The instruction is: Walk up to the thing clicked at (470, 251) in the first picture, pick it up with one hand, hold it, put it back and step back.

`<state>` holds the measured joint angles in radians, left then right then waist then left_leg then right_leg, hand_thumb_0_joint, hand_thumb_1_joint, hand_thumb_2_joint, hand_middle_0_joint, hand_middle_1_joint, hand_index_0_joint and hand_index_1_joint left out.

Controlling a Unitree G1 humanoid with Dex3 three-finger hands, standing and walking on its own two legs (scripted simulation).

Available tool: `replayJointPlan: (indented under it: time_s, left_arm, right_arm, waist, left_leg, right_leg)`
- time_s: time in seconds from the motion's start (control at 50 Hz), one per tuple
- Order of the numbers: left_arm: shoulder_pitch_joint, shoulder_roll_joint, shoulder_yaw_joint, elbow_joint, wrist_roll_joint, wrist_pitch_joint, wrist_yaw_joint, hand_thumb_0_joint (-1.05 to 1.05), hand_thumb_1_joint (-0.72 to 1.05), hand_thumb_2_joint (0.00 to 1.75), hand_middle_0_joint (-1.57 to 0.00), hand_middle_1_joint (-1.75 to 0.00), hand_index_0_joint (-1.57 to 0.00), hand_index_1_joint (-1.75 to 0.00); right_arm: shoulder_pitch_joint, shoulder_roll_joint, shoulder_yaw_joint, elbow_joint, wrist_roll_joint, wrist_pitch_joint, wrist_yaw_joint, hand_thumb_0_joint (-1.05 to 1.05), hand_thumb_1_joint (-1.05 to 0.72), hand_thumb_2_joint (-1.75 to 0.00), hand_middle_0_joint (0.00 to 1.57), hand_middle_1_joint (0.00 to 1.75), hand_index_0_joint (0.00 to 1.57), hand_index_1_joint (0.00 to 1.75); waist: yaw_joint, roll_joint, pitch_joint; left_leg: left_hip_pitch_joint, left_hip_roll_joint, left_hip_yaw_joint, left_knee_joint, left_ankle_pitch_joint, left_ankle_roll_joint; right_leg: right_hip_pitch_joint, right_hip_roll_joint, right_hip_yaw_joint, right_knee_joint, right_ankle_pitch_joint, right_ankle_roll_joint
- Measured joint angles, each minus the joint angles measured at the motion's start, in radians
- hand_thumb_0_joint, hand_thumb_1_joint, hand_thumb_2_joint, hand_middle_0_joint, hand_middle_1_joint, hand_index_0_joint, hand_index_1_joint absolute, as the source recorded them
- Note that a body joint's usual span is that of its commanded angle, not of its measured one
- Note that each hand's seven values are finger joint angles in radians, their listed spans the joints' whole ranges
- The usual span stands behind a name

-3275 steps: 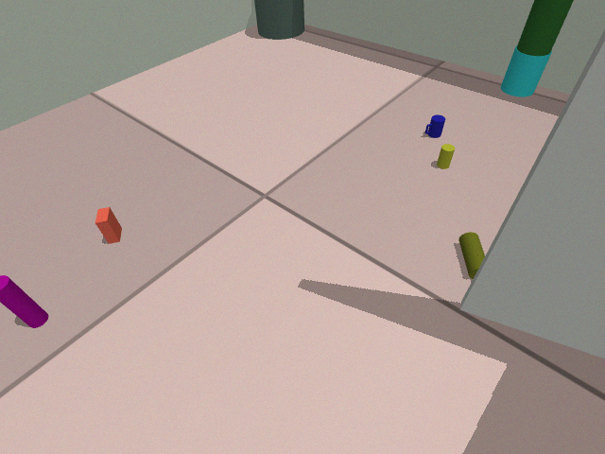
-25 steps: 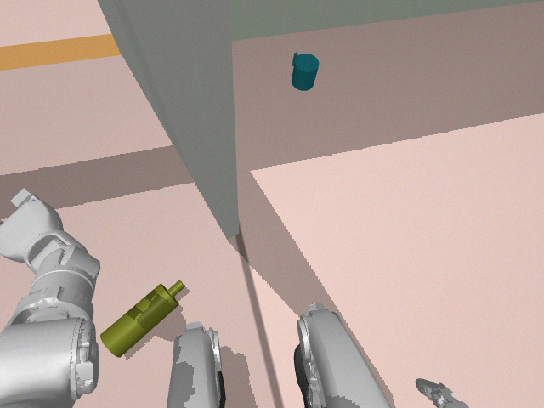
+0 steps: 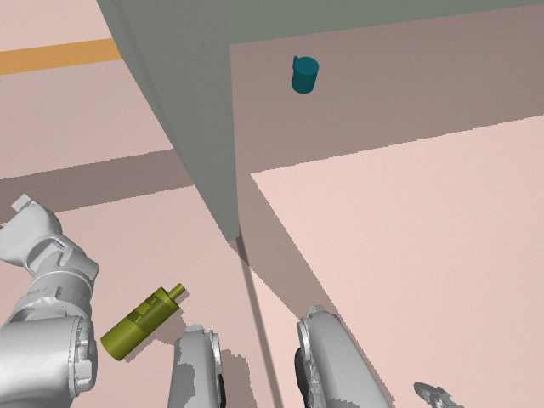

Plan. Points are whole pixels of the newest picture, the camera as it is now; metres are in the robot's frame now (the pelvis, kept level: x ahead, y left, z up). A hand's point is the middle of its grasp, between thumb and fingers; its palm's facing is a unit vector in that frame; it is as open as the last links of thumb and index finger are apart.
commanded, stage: go down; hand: left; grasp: from above
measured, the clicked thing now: (148, 316) +0.33 +0.29 -0.55
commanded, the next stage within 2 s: none
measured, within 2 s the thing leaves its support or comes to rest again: neither
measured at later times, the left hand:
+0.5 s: hand (49, 249) +0.40 +0.32 -0.10, palm faces -0.26 -0.30 -0.92, open 13.7 cm
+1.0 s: hand (47, 241) +0.41 +0.32 -0.09, palm faces -0.24 -0.30 -0.92, open 13.8 cm
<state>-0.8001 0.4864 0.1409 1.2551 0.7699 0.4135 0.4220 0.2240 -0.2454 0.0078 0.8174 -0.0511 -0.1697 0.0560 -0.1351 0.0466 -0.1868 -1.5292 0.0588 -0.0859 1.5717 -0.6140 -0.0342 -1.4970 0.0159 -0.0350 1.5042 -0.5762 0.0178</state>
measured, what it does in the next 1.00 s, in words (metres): stands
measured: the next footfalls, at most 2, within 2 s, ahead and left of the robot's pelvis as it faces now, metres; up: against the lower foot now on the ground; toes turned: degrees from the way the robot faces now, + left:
none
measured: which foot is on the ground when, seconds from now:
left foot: down 0.00-1.00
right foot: down 0.00-1.00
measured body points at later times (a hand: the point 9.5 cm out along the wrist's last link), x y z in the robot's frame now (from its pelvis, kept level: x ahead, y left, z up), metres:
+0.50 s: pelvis +0.00 +0.00 +0.01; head +0.17 +0.02 +0.43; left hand +0.41 +0.33 -0.05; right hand +0.06 -0.26 -0.12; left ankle +0.04 +0.13 -0.55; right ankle +0.06 -0.13 -0.55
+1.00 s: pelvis +0.00 +0.00 +0.01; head +0.17 +0.02 +0.43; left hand +0.42 +0.33 -0.03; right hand +0.06 -0.26 -0.12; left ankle +0.04 +0.13 -0.55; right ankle +0.06 -0.13 -0.55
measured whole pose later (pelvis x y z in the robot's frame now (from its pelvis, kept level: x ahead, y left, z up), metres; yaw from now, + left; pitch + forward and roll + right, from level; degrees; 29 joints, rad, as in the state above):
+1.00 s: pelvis +0.00 +0.00 +0.01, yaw +0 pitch +32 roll -4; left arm -0.85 0.50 0.12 1.31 0.75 0.47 0.40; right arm 0.22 -0.24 0.01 0.82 -0.04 -0.17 0.06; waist -0.14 0.06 -0.19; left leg -1.49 0.06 -0.08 1.53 -0.61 -0.03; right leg -1.45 0.02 -0.03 1.46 -0.57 0.02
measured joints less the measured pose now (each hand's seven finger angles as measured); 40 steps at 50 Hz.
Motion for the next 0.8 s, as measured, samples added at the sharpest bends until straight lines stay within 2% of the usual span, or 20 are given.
replayJointPlan:
  time_s: [0.1, 0.24, 0.44, 0.6, 0.72, 0.8]
  left_arm:
    - [-0.003, -0.008, 0.005, -0.049, -0.015, 0.028, 0.017, 0.00, -0.46, 0.87, -0.11, -1.14, -0.14, -1.09]
    - [-0.056, 0.008, -0.004, -0.005, -0.029, 0.064, 0.002, 0.00, -0.47, 0.88, -0.11, -1.12, -0.13, -1.08]
    - [-0.035, 0.015, -0.022, 0.051, -0.012, 0.035, -0.029, 0.00, -0.46, 0.88, -0.11, -1.12, -0.14, -1.08]
    - [-0.002, 0.002, -0.002, 0.010, -0.005, 0.006, -0.001, 0.00, -0.46, 0.87, -0.11, -1.14, -0.14, -1.09]
    - [-0.003, -0.009, 0.010, -0.053, -0.026, 0.032, 0.020, 0.00, -0.46, 0.87, -0.11, -1.13, -0.14, -1.09]
    - [-0.039, 0.001, 0.006, -0.031, -0.033, 0.058, 0.016, 0.00, -0.46, 0.88, -0.11, -1.12, -0.13, -1.08]
  right_arm:
    - [-0.021, -0.006, -0.006, 0.009, -0.002, 0.003, 0.001, 0.01, -0.92, -0.90, 0.20, 0.30, 0.20, 0.30]
    - [-0.030, -0.005, -0.005, 0.017, 0.004, 0.004, -0.004, 0.01, -0.92, -0.90, 0.20, 0.30, 0.20, 0.30]
    - [0.011, 0.006, 0.004, 0.006, 0.012, -0.003, -0.011, 0.01, -0.92, -0.90, 0.20, 0.30, 0.20, 0.30]
    - [0.001, -0.002, 0.000, 0.004, 0.000, -0.003, -0.004, 0.01, -0.92, -0.90, 0.20, 0.30, 0.20, 0.30]
    - [-0.025, -0.006, -0.007, 0.010, 0.000, 0.003, -0.003, 0.01, -0.92, -0.90, 0.20, 0.30, 0.20, 0.30]
    - [-0.036, -0.004, -0.006, 0.016, 0.002, 0.003, -0.004, 0.01, -0.92, -0.90, 0.20, 0.30, 0.20, 0.30]
  waist:
    - [-0.001, -0.003, 0.015]
    - [-0.010, 0.004, 0.014]
    - [-0.003, 0.010, -0.010]
    - [0.001, 0.000, 0.000]
    - [0.001, -0.003, 0.016]
    - [-0.005, -0.002, 0.020]
  left_leg:
    - [-0.007, -0.001, 0.001, 0.009, 0.003, 0.001]
    - [0.015, 0.002, 0.001, -0.015, 0.015, 0.002]
    - [0.047, 0.005, 0.003, -0.045, 0.013, 0.001]
    - [0.006, -0.001, 0.000, -0.005, 0.001, 0.000]
    - [-0.004, 0.000, 0.002, 0.004, 0.003, 0.002]
    - [0.007, 0.000, 0.002, -0.007, 0.007, 0.002]
  right_leg:
    - [-0.006, 0.000, 0.002, 0.007, 0.004, 0.002]
    - [0.016, 0.002, 0.000, -0.020, 0.018, 0.002]
    - [0.046, 0.004, 0.001, -0.047, 0.015, -0.001]
    - [0.006, 0.000, 0.000, -0.006, 0.001, 0.000]
    - [-0.004, 0.000, 0.003, 0.002, 0.005, 0.003]
    - [0.008, 0.001, 0.002, -0.010, 0.010, 0.003]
